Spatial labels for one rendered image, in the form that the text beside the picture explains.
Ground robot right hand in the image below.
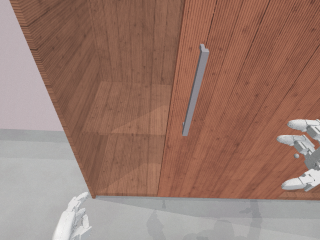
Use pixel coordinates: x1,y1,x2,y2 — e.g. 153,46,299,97
276,119,320,192

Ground handle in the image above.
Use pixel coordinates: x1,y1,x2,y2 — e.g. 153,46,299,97
182,44,209,136

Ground robot left hand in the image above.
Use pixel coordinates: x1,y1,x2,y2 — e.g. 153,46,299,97
51,192,92,240

